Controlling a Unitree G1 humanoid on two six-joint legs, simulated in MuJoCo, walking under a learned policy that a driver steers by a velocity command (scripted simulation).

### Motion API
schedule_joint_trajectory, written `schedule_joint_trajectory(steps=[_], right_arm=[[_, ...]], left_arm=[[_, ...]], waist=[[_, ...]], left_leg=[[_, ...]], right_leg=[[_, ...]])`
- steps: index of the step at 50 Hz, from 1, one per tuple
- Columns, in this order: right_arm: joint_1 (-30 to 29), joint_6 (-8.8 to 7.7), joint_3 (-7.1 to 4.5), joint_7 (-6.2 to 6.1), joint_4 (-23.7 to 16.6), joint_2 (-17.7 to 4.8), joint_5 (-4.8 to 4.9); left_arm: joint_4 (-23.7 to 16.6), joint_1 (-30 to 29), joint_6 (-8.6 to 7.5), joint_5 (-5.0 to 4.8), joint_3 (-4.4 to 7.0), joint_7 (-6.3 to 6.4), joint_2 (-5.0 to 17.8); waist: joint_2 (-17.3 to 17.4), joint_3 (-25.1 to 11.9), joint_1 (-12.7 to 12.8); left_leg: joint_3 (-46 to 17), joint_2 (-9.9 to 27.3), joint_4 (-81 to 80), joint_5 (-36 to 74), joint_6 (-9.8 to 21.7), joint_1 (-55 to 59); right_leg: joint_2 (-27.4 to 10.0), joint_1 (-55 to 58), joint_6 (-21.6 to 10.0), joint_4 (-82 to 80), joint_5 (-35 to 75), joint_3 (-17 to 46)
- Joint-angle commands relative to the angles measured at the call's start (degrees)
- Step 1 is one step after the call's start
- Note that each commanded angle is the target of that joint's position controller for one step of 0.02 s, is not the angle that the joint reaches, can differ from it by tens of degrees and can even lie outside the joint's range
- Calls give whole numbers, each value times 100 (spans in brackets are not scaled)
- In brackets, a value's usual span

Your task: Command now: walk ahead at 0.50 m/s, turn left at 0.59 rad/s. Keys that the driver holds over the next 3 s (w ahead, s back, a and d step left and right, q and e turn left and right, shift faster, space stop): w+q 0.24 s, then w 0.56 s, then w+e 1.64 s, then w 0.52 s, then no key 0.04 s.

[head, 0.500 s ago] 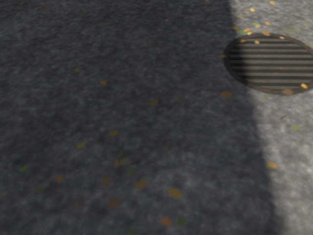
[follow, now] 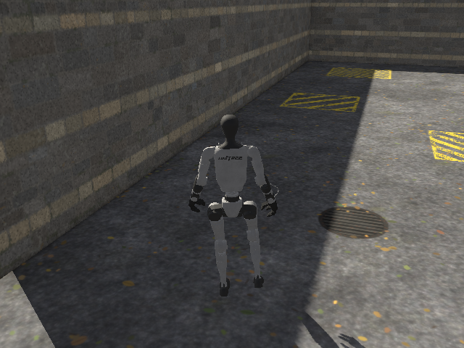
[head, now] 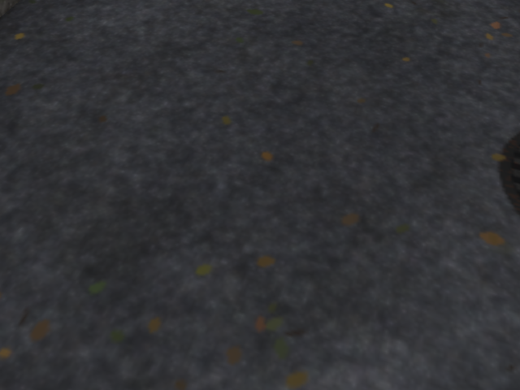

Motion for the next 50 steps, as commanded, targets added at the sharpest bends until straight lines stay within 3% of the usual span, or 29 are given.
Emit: schedule_joint_trajectory(steps=[1, 6, 11, 14, 15, 16, 17, 18, 19, 20, 21, 22, 23, 25, 28, 30, 33, 35, 38, 40, 41, 42, 43, 44, 45, 46, 47, 50], right_arm=[[-171, -158, -199, -112, -473, -839, 12], [356, -92, -204, -241, -311, -877, 67], [728, -15, -201, -286, -152, -880, 110], [631, 51, -210, -333, -137, -884, 79], [534, 59, -183, -325, -156, -814, 75], [434, 41, -109, -289, -219, -628, 35], [432, 18, -1, -278, -346, -402, -89], [1496, -34, 75, -268, -283, -109, 129], [1369, -59, 13, -273, -124, -656, 179], [615, -60, -50, -254, -219, -898, 150], [182, -72, -35, -257, -323, -835, 72], [-77, -103, -43, -239, -407, -757, -14], [-29, -108, -41, -208, -422, -659, -14], [86, -89, 6, -183, -387, -442, 7], [-401, -97, 95, -182, -562, -279, -52], [-764, -130, 142, -155, -627, -209, -44], [-1278, -171, 165, -94, -714, -206, -1], [-1579, -187, 155, -46, -814, -260, 41], [-1785, -221, 117, 28, -946, -393, 65], [-1276, -243, 21, 29, -823, -575, 32], [-552, -243, -111, -19, -603, -816, -13], [534, -239, -245, -93, -439, -1250, -108], [873, -187, -334, -95, -348, -1699, -133], [985, -186, -207, -85, -325, -1169, -80], [654, -205, -118, -86, -323, -956, -50], [245, -220, -54, -71, -349, -784, -63], [-76, -245, -5, -45, -348, -603, -82], [-377, -383, -10, -32, -226, -493, -133]], left_arm=[[-391, 133, 70, 108, 143, 38, 441], [-748, -972, 36, 56, 46, -26, 232], [-1029, -1538, -80, -19, 68, -176, 381], [-982, -1180, -157, -31, 133, -214, 519], [-865, -717, -185, -3, 188, -194, 594], [-744, -62, -208, 72, 265, -164, 771], [-661, 919, -184, 129, 333, -123, 1086], [-330, 1389, -119, 134, 432, -191, 1357], [-406, 1298, -98, -55, 302, -211, 784], [-450, 1002, -55, -81, 220, -185, 484], [-500, 690, -6, -16, 173, -181, 460], [-472, 532, 17, 13, 143, -183, 401], [-461, 468, 7, 62, 102, -178, 348], [-369, 536, -23, 16, 95, -189, 337], [-230, 711, -21, -44, 166, -151, 637], [-168, 811, 31, -71, 181, -123, 729], [-44, 1062, 94, -125, 178, -116, 820], [62, 1285, 139, -149, 175, -119, 858], [166, 1378, 222, -177, 193, -101, 951], [179, 1237, 284, -189, 206, -67, 1036], [184, 1287, 298, -179, 152, -57, 904], [19, 1197, 278, -57, 12, -48, 602], [-99, 1826, 174, -66, -182, -55, -26], [-6, 1582, 111, -184, -46, -59, 535], [-149, 1151, 90, -280, 48, -71, 798], [-187, 919, 115, -242, 47, -56, 747], [-198, 821, 166, -166, 71, -47, 697], [-105, 1080, 386, -183, 77, -55, 411]], waist=[[280, -475, 241], [592, -255, -179], [675, -192, -368], [924, -275, -171], [957, -460, 72], [855, -989, 386], [192, -1841, 745], [-1940, -2332, 295], [-1190, -1817, 437], [-533, -1022, 569], [-30, -601, 447], [62, -311, 331], [-89, -305, 165], [-333, -373, 81], [-277, -272, 174], [-246, -244, 294], [-289, -154, 491], [-320, -87, 592], [-399, -8, 531], [-399, -255, 139], [-255, -710, -185], [294, -1552, -651], [1805, -2204, -402], [1311, -2074, -624], [1031, -1299, -548], [740, -930, -353], [692, -609, -188], [760, -371, 154]], left_leg=[[-1587, 1437, -1202, 1689, 1088, 398], [-1380, 1099, -1065, 1113, 694, 373], [-2016, 1337, -558, 785, 590, 976], [-2296, 1498, -133, 1247, 484, 1312], [-2207, 1344, 222, 1889, 388, 1304], [-1956, 1051, 1085, 2243, 220, 1041], [-1476, 645, 2721, 1053, -3, 161], [-1043, -120, 4441, -2274, -393, -1941], [-1293, 277, 5099, -2277, -417, -2644], [-1163, 456, 5195, -1737, -434, -2820], [-916, 663, 5019, -1337, -444, -2650], [-805, 836, 4670, -1086, -452, -2557], [-715, 1015, 4406, -934, -445, -2280], [-491, 1106, 3975, -874, -495, -2060], [-303, 1228, 3053, -401, -608, -2219], [-212, 1214, 2294, 251, -624, -2099], [-41, 1041, 1371, 961, -645, -1706], [-1, 961, 1052, 1029, -620, -1611], [12, 880, 668, 593, -428, -1496], [191, 690, 300, 458, -236, -620], [203, 638, 187, 478, -80, 542], [-867, 1655, 331, 620, 309, 2234], [-3252, 2978, -137, -294, 1108, 3922], [-3746, 2944, -523, -1034, 1053, 3645], [-2914, 2772, -639, -897, 815, 2977], [-2254, 2513, -793, -519, 662, 2267], [-1791, 2301, -1012, -206, 587, 1695], [-885, 2059, -1509, 542, 518, 850]], right_leg=[[-68, -417, 185, -646, 658, 39], [352, -279, 225, -2732, 2213, 5], [595, -79, 73, -3638, 2115, 123], [638, 433, -135, -3846, 1516, 49], [723, 1087, -285, -4092, 1562, -107], [430, 2237, -550, -4032, 1722, 68], [-521, 3824, -942, -3858, 1791, 1134], [-1646, 5457, -1907, -4419, 668, 3815], [-1641, 5200, -1763, -4717, -560, 4167], [-1390, 4439, -1517, -4804, -512, 3241], [-1161, 3658, -1399, -4940, 64, 2600], [-957, 3121, -1386, -5080, 649, 2195], [-780, 2808, -1332, -5205, 1039, 1854], [-621, 2578, -1386, -5387, 1562, 1439], [-653, 2491, -1483, -5633, 2025, 1032], [-543, 2482, -1373, -5694, 2058, 706], [-428, 2454, -1219, -5647, 1986, 365], [-549, 2631, -1187, -5562, 1893, 394], [-803, 3034, -1075, -5317, 1980, 514], [-737, 3089, -905, -4704, 2928, 359], [-450, 2797, -761, -3795, 3493, 165], [-111, 1720, -515, -2095, 2408, -94], [775, -496, -179, -142, -1072, -298], [607, -1115, -208, 637, -1545, 429], [382, -1385, -262, 763, -1047, 446], [144, -1190, -240, 555, -558, 319], [5, -1015, -196, 289, -211, 301], [-134, -419, -92, 68, 349, 335]])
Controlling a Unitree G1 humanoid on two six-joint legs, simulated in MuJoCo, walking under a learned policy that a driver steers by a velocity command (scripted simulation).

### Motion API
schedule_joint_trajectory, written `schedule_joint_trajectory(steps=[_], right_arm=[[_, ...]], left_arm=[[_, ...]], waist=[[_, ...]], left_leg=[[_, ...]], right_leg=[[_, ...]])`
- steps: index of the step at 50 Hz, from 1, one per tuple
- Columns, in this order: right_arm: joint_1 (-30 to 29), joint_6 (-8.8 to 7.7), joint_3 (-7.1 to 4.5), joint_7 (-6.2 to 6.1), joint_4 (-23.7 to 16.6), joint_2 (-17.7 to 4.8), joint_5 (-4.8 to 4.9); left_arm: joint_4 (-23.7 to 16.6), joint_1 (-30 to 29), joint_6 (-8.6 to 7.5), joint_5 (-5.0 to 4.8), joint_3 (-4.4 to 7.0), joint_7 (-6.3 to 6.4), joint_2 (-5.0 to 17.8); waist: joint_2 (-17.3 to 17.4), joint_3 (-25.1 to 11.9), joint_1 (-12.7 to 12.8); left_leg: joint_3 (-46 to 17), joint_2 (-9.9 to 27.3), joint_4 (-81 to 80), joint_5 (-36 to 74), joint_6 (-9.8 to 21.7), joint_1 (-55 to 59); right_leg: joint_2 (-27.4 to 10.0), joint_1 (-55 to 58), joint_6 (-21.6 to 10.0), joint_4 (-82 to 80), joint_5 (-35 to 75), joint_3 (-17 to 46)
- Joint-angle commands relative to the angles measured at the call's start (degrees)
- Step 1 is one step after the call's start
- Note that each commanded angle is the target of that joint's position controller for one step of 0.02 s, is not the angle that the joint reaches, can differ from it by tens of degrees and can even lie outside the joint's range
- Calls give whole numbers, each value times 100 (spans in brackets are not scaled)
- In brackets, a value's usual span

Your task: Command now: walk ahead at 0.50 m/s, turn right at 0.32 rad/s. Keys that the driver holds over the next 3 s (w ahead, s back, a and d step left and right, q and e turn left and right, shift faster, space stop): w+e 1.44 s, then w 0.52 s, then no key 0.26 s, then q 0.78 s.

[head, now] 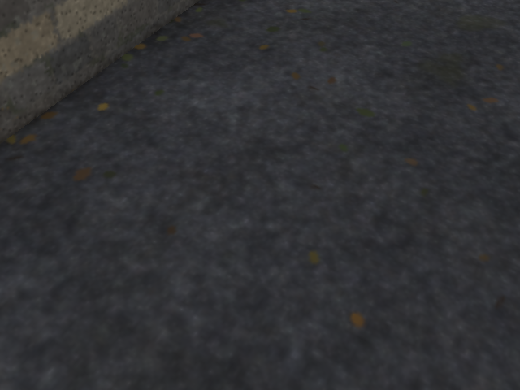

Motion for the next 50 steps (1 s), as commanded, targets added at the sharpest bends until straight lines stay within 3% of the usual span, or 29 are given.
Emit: schedule_joint_trajectory(steps=[1, 4, 8, 11, 14, 17, 18, 19, 20, 21, 22, 23, 24, 25, 26, 29, 34, 36, 39, 41, 42, 43, 44, 45, 46, 47, 48, 49, 50], right_arm=[[-19, -187, -188, -17, -148, -619, -37], [123, -202, -232, -91, 51, -716, -72], [218, -143, -252, -169, 198, -861, -34], [567, -53, -288, -205, 379, -995, 14], [764, 88, -318, -216, 509, -1081, 84], [617, 205, -375, -277, 475, -1321, 134], [559, 251, -396, -307, 454, -1399, 141], [437, 276, -387, -331, 425, -1413, 173], [473, 220, -315, -344, 320, -1249, 97], [1009, 42, -43, -235, 13, -338, -92], [454, -208, -90, -128, -69, -789, 102], [-89, -311, -153, -81, -263, -1001, 299], [-162, -357, -121, -106, -276, -934, 234], [-159, -344, -153, -147, -210, -949, 88], [-33, -271, -198, -149, -187, -1003, 29], [22, -76, -172, -160, -232, -805, -51], [-1083, -70, -25, -121, -515, -501, -37], [-1402, -102, -30, -69, -608, -556, 40], [-1510, -171, -115, -10, -689, -796, 88], [-1251, -226, -192, -1, -651, -929, 104], [-836, -253, -251, -22, -542, -992, 92], [-228, -284, -336, -60, -453, -1174, 11], [658, -269, -416, -114, -379, -1512, -39], [933, -190, -494, -49, -155, -1842, -69], [669, -170, -363, -34, -316, -1205, 40], [444, -127, -277, -68, -355, -902, 59], [190, -93, -225, -72, -377, -821, 3], [42, -72, -192, -82, -324, -712, -16], [-14, -83, -169, -100, -289, -670, -44]], left_arm=[[-332, 181, 87, -4, 120, 16, 265], [-462, -162, 121, 25, 134, 18, 210], [-663, -784, 79, 52, 81, -106, 85], [-956, -1405, 69, 60, 17, -212, -21], [-1244, -1775, 67, 46, 5, -325, -16], [-1367, -1484, 101, 45, 115, -383, 190], [-1283, -981, 120, 34, 215, -370, 365], [-1081, -105, 128, 30, 383, -310, 650], [-881, 781, 191, 46, 578, -178, 1122], [-933, 542, 148, 32, 624, -131, 1682], [-1053, 805, 74, 72, 502, -146, 1252], [-996, 612, 13, 103, 416, -157, 946], [-1028, 249, -13, 60, 363, -155, 777], [-1115, -146, -15, 77, 312, -146, 613], [-1222, -360, -20, 140, 257, -124, 476], [-1214, -379, -57, 117, 286, -53, 607], [-1052, 15, 20, 51, 343, 93, 799], [-972, 228, 51, 35, 356, 103, 843], [-895, 380, 90, 2, 345, 122, 776], [-911, 282, 119, 25, 356, 138, 774], [-944, 190, 133, 34, 326, 137, 674], [-1005, 157, 119, 67, 234, 119, 420], [-1117, 304, 104, 192, 101, 119, 62], [-1297, 1083, 46, -50, 57, 113, -21], [-1077, 915, 64, -99, 171, 138, 612], [-1151, 288, 103, -36, 245, 127, 844], [-1189, 40, 133, 26, 244, 129, 756], [-1254, -122, 137, 70, 259, 105, 679], [-1273, -78, 158, 30, 257, 64, 571]], waist=[[809, -110, 66], [623, 44, 15], [559, 226, -194], [461, 448, -457], [495, 535, -538], [818, 123, -193], [912, -188, 112], [819, -638, 618], [284, -1150, 995], [-1143, -1531, 210], [-551, -2263, 675], [-298, -1439, 712], [141, -894, 428], [303, -572, 181], [233, -467, -15], [178, -315, -181], [-106, -106, 219], [-190, -113, 368], [-288, -126, 347], [-470, -148, 158], [-495, -276, -80], [-344, -763, -380], [509, -1602, -628], [2575, -1951, -185], [1601, -1356, -355], [1066, -718, -487], [683, -408, -374], [688, -150, -283], [857, -83, -168]], left_leg=[[-1210, 1558, -1551, 871, 863, 688], [-663, 1546, -1625, 1431, 830, 858], [18, 1426, -1681, 1553, 641, 1041], [239, 1600, -1596, 1674, 609, 1523], [412, 1766, -1257, 2214, 544, 2127], [671, 1770, -289, 4782, 370, 2324], [736, 1724, 451, 5562, 309, 2268], [855, 1539, 1598, 5463, 151, 1809], [836, 1283, 3301, 3675, -100, 397], [278, 24, 5291, -2115, -439, -2261], [-1031, -37, 5883, -2367, -357, -2873], [-1080, 250, 5695, -1807, -240, -3278], [-1034, 500, 5136, -1305, -184, -3079], [-987, 661, 4651, -1070, -230, -2710], [-1020, 770, 4409, -901, -280, -2313], [-855, 746, 3700, -616, -554, -1976], [-705, 339, 1489, 1208, -710, -1543], [-722, 177, 1013, 1516, -699, -1307], [-944, 123, 532, 1187, -559, -1195], [-945, 112, 390, 698, -384, -852], [-848, 93, 160, 687, -250, -289], [-1096, 466, 178, 629, -4, 786], [-2211, 1538, 215, 360, 327, 2295], [-5043, 2588, -488, -1259, 1211, 3533], [-4967, 2468, -725, -2346, 1051, 3120], [-3910, 2217, -736, -2017, 796, 2451], [-3196, 1962, -816, -1197, 686, 1797], [-2692, 1750, -932, -621, 672, 1363], [-2261, 1605, -1066, -277, 617, 1060]], right_leg=[[-373, -868, 85, 27, 611, 372], [-325, -1275, 161, -532, 1332, 520], [-252, -1169, 98, -1769, 2301, 172], [-228, -1345, -20, -2369, 2283, -122], [-136, -1497, -185, -2709, 1716, -418], [341, -573, -496, -2792, 863, -920], [577, 96, -641, -2817, 634, -1042], [795, 1380, -856, -3251, 975, -1021], [230, 3176, -1177, -3452, 1147, 41], [-1245, 4988, -2218, -3887, 614, 3298], [-1602, 5308, -2450, -4639, 148, 4477], [-1403, 4774, -2126, -4743, 522, 3565], [-1114, 3878, -1890, -4746, 1037, 2795], [-891, 3085, -1733, -4814, 1618, 2292], [-736, 2565, -1689, -4949, 2053, 1994], [-553, 1765, -1724, -5174, 2693, 1566], [-42, 1267, -1272, -5062, 2074, 1029], [-113, 1342, -1183, -4979, 1677, 1245], [-333, 1856, -1085, -4549, 1264, 1804], [-421, 2038, -986, -4211, 1304, 2113], [-276, 1984, -870, -3888, 1448, 2093], [22, 1701, -675, -3002, 1508, 1830], [496, 879, -422, -1290, 147, 1198], [946, -1143, -155, 317, -1762, 708], [490, -1690, -57, 967, -1350, 880], [316, -1775, -25, 1049, -802, 694], [127, -1530, 8, 919, -412, 563], [-20, -1423, 21, 649, -165, 554], [-159, -1166, 15, 497, -16, 510]])
Over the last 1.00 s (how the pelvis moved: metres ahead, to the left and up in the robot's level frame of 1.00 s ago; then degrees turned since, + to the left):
0.51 0.09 0.00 11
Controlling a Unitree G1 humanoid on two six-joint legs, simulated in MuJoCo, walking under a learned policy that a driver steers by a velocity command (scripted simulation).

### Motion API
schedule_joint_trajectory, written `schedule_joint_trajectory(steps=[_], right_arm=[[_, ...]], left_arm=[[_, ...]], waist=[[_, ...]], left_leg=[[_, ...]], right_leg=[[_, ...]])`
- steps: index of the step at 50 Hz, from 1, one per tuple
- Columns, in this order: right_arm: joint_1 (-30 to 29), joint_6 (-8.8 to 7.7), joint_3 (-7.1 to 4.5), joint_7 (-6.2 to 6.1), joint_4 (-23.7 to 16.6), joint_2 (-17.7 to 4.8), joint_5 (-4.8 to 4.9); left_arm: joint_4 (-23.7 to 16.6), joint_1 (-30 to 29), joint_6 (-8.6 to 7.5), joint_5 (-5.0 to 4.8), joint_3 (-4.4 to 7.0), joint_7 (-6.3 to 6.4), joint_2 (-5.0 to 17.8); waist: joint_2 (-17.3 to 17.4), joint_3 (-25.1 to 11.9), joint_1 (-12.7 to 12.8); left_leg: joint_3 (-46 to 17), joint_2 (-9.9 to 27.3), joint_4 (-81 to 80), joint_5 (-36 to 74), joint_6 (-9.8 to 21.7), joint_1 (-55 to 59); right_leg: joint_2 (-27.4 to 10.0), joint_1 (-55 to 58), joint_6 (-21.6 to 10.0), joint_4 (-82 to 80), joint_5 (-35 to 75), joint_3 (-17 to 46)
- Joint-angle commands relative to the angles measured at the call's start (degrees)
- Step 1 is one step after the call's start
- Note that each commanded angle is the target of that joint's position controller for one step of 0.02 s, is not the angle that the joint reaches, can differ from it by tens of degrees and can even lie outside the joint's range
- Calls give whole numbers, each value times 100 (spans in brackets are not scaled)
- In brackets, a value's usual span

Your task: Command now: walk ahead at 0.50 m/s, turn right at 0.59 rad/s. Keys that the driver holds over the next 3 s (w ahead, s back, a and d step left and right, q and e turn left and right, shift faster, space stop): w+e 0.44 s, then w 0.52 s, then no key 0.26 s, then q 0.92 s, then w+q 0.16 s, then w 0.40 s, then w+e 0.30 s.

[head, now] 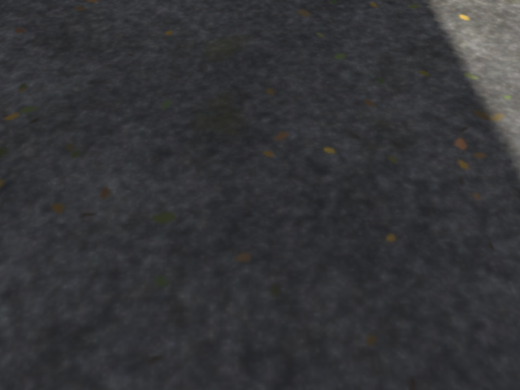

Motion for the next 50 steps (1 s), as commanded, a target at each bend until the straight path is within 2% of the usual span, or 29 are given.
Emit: schedule_joint_trajectory(steps=[1, 3, 6, 10, 14, 15, 17, 18, 19, 20, 21, 22, 23, 24, 25, 26, 28, 32, 35, 37, 41, 43, 44, 45, 46, 47, 48, 49, 50], right_arm=[[273, -40, -154, -46, -150, -565, -17], [329, -83, -195, -49, -35, -674, 16], [403, -71, -257, -68, 114, -864, 4], [465, 13, -272, -101, 254, -1012, 37], [763, 125, -320, -108, 438, -1211, 134], [775, 160, -339, -108, 463, -1267, 169], [723, 225, -395, -140, 462, -1448, 228], [691, 267, -423, -163, 452, -1531, 253], [603, 298, -401, -188, 424, -1484, 277], [688, 270, -295, -207, 335, -1226, 145], [1199, 129, -18, -121, -33, -375, -87], [639, -84, -75, -36, -91, -864, 100], [176, -174, -142, 10, -220, -1107, 312], [139, -216, -99, -13, -195, -1014, 261], [159, -204, -114, -50, -107, -1002, 123], [298, -137, -142, -47, -46, -1030, 81], [461, -3, -128, -39, 33, -901, 47], [-111, 102, -43, -54, -106, -635, -2], [-662, 62, 9, 6, -208, -513, 41], [-1013, 32, 36, 58, -298, -471, 89], [-1382, -33, 15, 181, -489, -575, 106], [-1236, -53, -10, 220, -489, -640, 99], [-1009, -61, -45, 215, -443, -713, 94], [-499, -68, -123, 184, -311, -838, 80], [332, -72, -234, 143, -104, -1087, 52], [1265, -61, -328, 107, 2, -1516, -18], [1592, -20, -362, 152, 198, -1594, 30], [1450, -4, -227, 142, 143, -1096, 142], [920, 22, -165, 107, 52, -945, 106]], left_arm=[[-578, -221, -47, -27, 176, -49, 486], [-652, -343, 1, -15, 139, -61, 328], [-754, -636, 8, 15, 101, -79, 253], [-860, -1239, -68, 16, 37, -217, 141], [-1092, -1820, -84, -10, 8, -361, 110], [-1142, -1862, -80, -9, 26, -387, 158], [-1158, -1626, -49, 31, 126, -401, 352], [-1071, -1175, -23, 45, 224, -388, 524], [-827, -252, -1, 33, 388, -339, 779], [-579, 730, 60, 10, 574, -221, 1199], [-648, 441, 4, -31, 620, -185, 1851], [-813, 642, -99, 2, 478, -222, 1375], [-695, 458, -181, 60, 361, -245, 1028], [-679, 136, -221, 46, 300, -243, 863], [-714, -253, -228, 73, 237, -233, 684], [-774, -483, -245, 146, 170, -216, 532], [-699, -557, -300, 155, 153, -188, 533], [-408, -275, -345, 127, 167, -80, 686], [-224, -58, -330, 102, 157, -44, 719], [-75, 150, -330, 76, 164, -44, 778], [195, 460, -257, 54, 186, -27, 816], [272, 459, -199, 52, 207, 2, 857], [281, 395, -174, 53, 219, 12, 898], [272, 281, -146, 61, 214, 20, 915], [237, 239, -131, 103, 151, 27, 794], [113, 499, -159, 242, 22, 33, 465], [168, 1181, -268, 106, -99, -15, 19], [188, 673, -328, 8, 5, -34, 612], [24, 70, -351, -49, 67, -40, 803]], waist=[[900, -64, -185], [825, 7, -172], [652, 50, -212], [594, 196, -426], [581, 415, -589], [607, 427, -548], [787, 177, -288], [849, -117, 9], [723, -585, 537], [197, -1109, 944], [-1404, -1553, 132], [-772, -2263, 611], [-456, -1420, 631], [-40, -922, 376], [121, -620, 144], [17, -523, -49], [-29, -467, -189], [-24, -98, -34], [-79, 36, 211], [-106, 178, 367], [-138, 340, 453], [-238, 274, 331], [-314, 143, 194], [-331, -187, -112], [-229, -822, -506], [561, -1782, -695], [2093, -2382, -442], [1372, -1845, -669], [936, -997, -607]], left_leg=[[-1667, 1575, -1619, -16, 810, 1298], [-1234, 1604, -1798, 442, 923, 1234], [-718, 1687, -1899, 1096, 997, 1446], [102, 1532, -1890, 1468, 808, 1601], [463, 1709, -1776, 1714, 690, 2061], [546, 1763, -1647, 2086, 644, 2211], [781, 1776, -962, 3963, 530, 2424], [900, 1731, -235, 4857, 465, 2425], [1070, 1556, 921, 4998, 310, 2012], [1051, 1336, 2635, 3336, 69, 595], [571, 155, 4634, -2147, -249, -1970], [-708, 106, 5245, -2311, -176, -2546], [-683, 381, 5114, -1704, -74, -2923], [-629, 640, 4599, -1182, -25, -2678], [-592, 829, 4148, -893, -74, -2309], [-626, 961, 3919, -691, -107, -1907], [-525, 978, 3603, -525, -243, -1581], [-416, 929, 2414, 593, -460, -1835], [-337, 741, 1228, 1665, -426, -1620], [-293, 627, 748, 1982, -373, -1506], [-351, 521, 207, 1485, -112, -1865], [-303, 442, 52, 1018, 56, -1661], [-191, 321, 11, 766, 154, -1282], [6, 123, -119, 757, 296, -505], [-91, 276, -4, 1072, 523, 831], [-1515, 1455, 305, 1321, 1045, 2806], [-4115, 2408, -549, -146, 1801, 4266], [-4170, 2295, -935, -611, 1579, 3949], [-3226, 2163, -960, 314, 1383, 3081]], right_leg=[[-695, -1488, 56, 48, 514, 153], [-753, -1618, 111, -180, 692, 71], [-807, -1894, 200, -819, 1257, 54], [-737, -1620, 142, -2112, 2304, -294], [-622, -1460, -49, -2910, 2179, -648], [-562, -1381, -138, -3035, 1957, -734], [-223, -767, -380, -3166, 1354, -1040], [14, -135, -535, -3246, 1138, -1185], [261, 1154, -753, -3637, 1505, -1239], [-196, 2979, -1055, -3710, 1614, -315], [-1695, 4655, -2075, -4252, 678, 3010], [-2023, 4864, -2266, -5042, -89, 4220], [-1903, 4293, -1947, -5151, 380, 3329], [-1660, 3432, -1742, -5138, 1008, 2573], [-1455, 2686, -1584, -5162, 1708, 2012], [-1304, 2185, -1526, -5284, 2265, 1665], [-1216, 1688, -1567, -5503, 2866, 1338], [-997, 1415, -1433, -5758, 3169, 642], [-823, 1451, -1180, -5774, 2716, 330], [-923, 1542, -1149, -5810, 2325, 383], [-1318, 2443, -1110, -5431, 2596, 642], [-1441, 2755, -996, -5178, 3106, 712], [-1405, 2817, -923, -4921, 3802, 674], [-1230, 2772, -818, -4341, 4799, 520], [-926, 2341, -647, -3299, 4995, 276], [-408, 916, -396, -1431, 3190, 49], [468, -1015, -61, 233, -939, 92], [184, -1618, -64, 733, -1038, 511], [-76, -1781, -33, 713, -575, 265]])
Over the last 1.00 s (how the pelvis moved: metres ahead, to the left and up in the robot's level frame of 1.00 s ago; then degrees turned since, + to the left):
0.54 -0.12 -0.01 -34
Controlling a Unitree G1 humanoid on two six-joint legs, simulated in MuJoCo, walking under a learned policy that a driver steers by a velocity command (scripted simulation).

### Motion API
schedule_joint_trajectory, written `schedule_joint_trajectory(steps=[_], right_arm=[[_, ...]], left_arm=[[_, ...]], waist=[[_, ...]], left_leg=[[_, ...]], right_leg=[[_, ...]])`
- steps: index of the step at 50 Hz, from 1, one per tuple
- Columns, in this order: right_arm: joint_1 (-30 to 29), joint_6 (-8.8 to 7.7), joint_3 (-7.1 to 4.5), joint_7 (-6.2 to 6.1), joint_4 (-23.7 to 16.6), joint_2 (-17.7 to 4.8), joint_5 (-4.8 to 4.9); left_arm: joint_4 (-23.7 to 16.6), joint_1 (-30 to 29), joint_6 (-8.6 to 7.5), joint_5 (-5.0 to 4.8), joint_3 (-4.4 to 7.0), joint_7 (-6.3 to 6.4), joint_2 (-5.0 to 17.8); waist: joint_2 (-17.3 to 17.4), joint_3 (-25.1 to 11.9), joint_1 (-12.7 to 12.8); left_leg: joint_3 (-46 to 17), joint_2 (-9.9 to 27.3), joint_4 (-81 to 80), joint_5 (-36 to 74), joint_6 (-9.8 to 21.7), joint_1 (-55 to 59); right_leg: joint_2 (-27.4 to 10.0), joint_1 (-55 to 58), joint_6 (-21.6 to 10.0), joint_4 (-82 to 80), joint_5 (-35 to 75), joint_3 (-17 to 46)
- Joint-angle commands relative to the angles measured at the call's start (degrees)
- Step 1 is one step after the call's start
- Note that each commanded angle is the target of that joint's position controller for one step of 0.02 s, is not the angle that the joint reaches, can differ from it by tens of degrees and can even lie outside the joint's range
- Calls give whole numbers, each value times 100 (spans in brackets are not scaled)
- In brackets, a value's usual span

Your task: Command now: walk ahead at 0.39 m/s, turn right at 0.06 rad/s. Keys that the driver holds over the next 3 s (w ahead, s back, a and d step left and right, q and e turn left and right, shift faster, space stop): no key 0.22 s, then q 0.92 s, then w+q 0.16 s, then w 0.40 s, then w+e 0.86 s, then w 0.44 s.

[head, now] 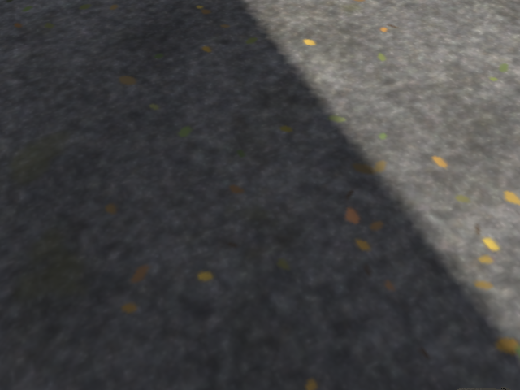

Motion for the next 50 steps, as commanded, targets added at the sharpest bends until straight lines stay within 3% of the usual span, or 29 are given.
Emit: schedule_joint_trajectory(steps=[1, 2, 4, 7, 11, 14, 17, 18, 19, 20, 21, 22, 24, 26, 30, 33, 35, 36, 37, 38, 39, 40, 41, 42, 44, 50], right_arm=[[938, 45, -207, -66, -63, -759, -36], [727, 42, -173, -56, -72, -654, -75], [573, 4, -111, -47, 0, -496, -105], [389, 18, -139, -110, 140, -654, -96], [545, 182, -165, -196, 344, -793, -54], [711, 304, -185, -198, 507, -900, 8], [530, 429, -218, -245, 486, -965, 151], [632, 429, -189, -263, 476, -843, 131], [763, 385, -115, -260, 367, -567, 3], [1238, 363, -37, -269, 381, -261, -15], [901, 404, -100, -286, 308, -549, 59], [758, 490, -233, -295, 263, -845, 116], [860, 747, -306, -374, 321, -796, 118], [862, 914, -280, -413, 259, -585, 89], [666, 954, -245, -321, 10, -481, 78], [684, 960, -302, -206, -104, -627, 63], [1006, 966, -362, -156, -9, -645, 37], [1126, 967, -423, -177, 23, -762, -9], [1167, 955, -563, -279, -72, -1308, -26], [1122, 883, -622, -281, -264, -1816, -176], [1147, 736, -567, -257, -282, -1581, -292], [893, 626, -520, -273, -297, -1423, -231], [550, 590, -495, -314, -360, -1257, -94], [365, 595, -436, -355, -408, -1087, 14], [434, 630, -376, -428, -432, -953, 11], [670, 722, -461, -527, -486, -1119, 41]], left_arm=[[-637, -493, -208, -21, 142, 12, 801], [-645, -536, -182, 74, 169, 29, 751], [-550, -213, -71, 74, 138, 48, 484], [-550, -258, 49, 109, 47, 106, 199], [-571, -781, 66, 106, 23, 70, 201], [-699, -1234, 67, 136, 79, 78, 342], [-682, -1160, 32, 158, 167, 106, 475], [-657, -1038, 9, 196, 229, 144, 664], [-706, -867, 22, 265, 311, 210, 1018], [-690, -778, 135, 231, 372, 259, 1143], [-662, -502, 184, 205, 315, 254, 827], [-671, -548, 181, 216, 271, 253, 732], [-792, -1284, 164, 155, 227, 253, 590], [-757, -1657, 188, 186, 241, 244, 616], [-649, -1797, 223, 183, 296, 277, 714], [-521, -1723, 249, 107, 344, 270, 874], [-442, -1797, 287, 1, 350, 261, 875], [-312, -1576, 311, -19, 325, 244, 713], [-299, -1371, 340, 132, 257, 203, 400], [-682, -1929, 318, 231, 235, 245, 383], [-723, -2249, 307, 197, 298, 275, 568], [-665, -2130, 318, 110, 338, 283, 619], [-491, -1903, 334, 114, 377, 326, 631], [-422, -1823, 342, 155, 408, 361, 695], [-394, -1735, 296, 142, 406, 329, 594], [-459, -1977, 206, 72, 295, 234, 378]], waist=[[271, -668, -588], [187, -481, -403], [459, -558, -116], [593, -610, 10], [582, -752, -228], [567, -577, -361], [567, -428, -166], [392, -486, -143], [-236, -870, -242], [-1250, -1218, -359], [-1430, -1337, 53], [-1023, -1232, 59], [-671, -871, -239], [-799, -603, -372], [-947, -760, -287], [-902, -869, -278], [-743, -816, -474], [-383, -659, -469], [1088, -420, -303], [2012, -258, -485], [1327, -469, -664], [1101, -417, -457], [792, -404, -282], [806, -415, -230], [799, -611, -186], [868, -625, -372]], left_leg=[[-2563, 1922, -1358, 1573, 1140, 2934], [-2066, 1751, -1363, 2740, 1124, 2357], [-1441, 1473, -1524, 3731, 1087, 1812], [-819, 1314, -1651, 4432, 1118, 1446], [-448, 1136, -1664, 3852, 928, 1505], [-818, 1224, -1453, 3116, 924, 1642], [-1250, 1125, -935, 1976, 713, 1606], [-1286, 902, -619, 1462, 480, 1369], [-1013, 463, 92, 344, 191, 839], [-434, -130, 1011, -1810, -169, -178], [-351, -184, 2218, -3117, -384, -699], [-501, -26, 3167, -3099, -457, -920], [-614, 272, 3405, -2424, -618, -876], [-355, 297, 3006, -1933, -737, -414], [-137, 390, 1799, -1339, -646, 298], [32, 369, 1067, -1109, -437, 666], [255, 176, 124, -483, -172, 1280], [28, 144, -410, -108, 35, 1602], [-1605, 1213, -1167, 1147, 504, 2052], [-3378, 2357, -1564, 1797, 1610, 1887], [-3280, 2243, -1656, 1281, 1736, 1762], [-2797, 1928, -1601, 960, 1420, 1721], [-2436, 1633, -1507, 682, 1075, 1728], [-2277, 1525, -1456, 794, 917, 1717], [-2081, 1324, -1372, 1286, 906, 1705], [-2350, 1185, -1242, 963, 964, 2045]], right_leg=[[-521, -2819, 126, 1554, 424, -10], [-669, -2526, 194, 1244, 555, -83], [-791, -1887, 309, 694, 718, -131], [-768, -1540, 469, -438, 1229, -303], [-663, -1056, 462, -1690, 2504, -424], [-544, -1027, 405, -2191, 2376, -352], [-390, -590, 210, -3196, 2670, -427], [-648, -62, 69, -3464, 3578, -213], [-1475, 779, -268, -3202, 5285, 389], [-2358, 1625, -1060, -3146, 5975, 1155], [-2757, 1627, -1524, -3467, 5738, 1715], [-2666, 1420, -1516, -3585, 5204, 1552], [-2284, 670, -1174, -3797, 4092, 807], [-1981, -57, -1025, -4042, 3528, 216], [-1983, -187, -1020, -4029, 3537, -361], [-2196, 32, -948, -3826, 3402, -398], [-2065, -202, -625, -3428, 2751, -647], [-1816, -545, -255, -2894, 1996, -933], [-1153, -1607, 349, -1423, 715, -1577], [-298, -2771, 629, -204, -899, -1115], [-383, -2802, 536, 604, -834, -397], [-472, -2819, 429, 783, -304, -217], [-543, -2816, 420, 725, 178, -170], [-561, -2774, 451, 654, 468, -143], [-421, -2456, 533, 735, 826, -185], [-255, -2121, 710, -950, 1055, -96]])
Over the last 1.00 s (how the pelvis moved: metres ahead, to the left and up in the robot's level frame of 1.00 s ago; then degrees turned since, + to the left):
0.55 -0.13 -0.01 -22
